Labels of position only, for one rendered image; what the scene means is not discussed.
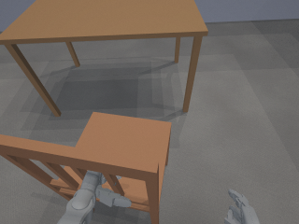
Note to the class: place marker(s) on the robot right hand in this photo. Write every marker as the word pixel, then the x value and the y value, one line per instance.
pixel 246 214

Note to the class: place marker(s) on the robot left hand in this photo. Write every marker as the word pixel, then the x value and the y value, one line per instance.
pixel 92 180

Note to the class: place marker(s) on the left robot forearm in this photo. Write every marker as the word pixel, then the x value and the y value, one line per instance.
pixel 79 210

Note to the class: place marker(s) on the chair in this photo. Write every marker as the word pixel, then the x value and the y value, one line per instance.
pixel 134 148

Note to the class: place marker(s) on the table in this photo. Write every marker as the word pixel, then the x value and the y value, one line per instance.
pixel 54 21

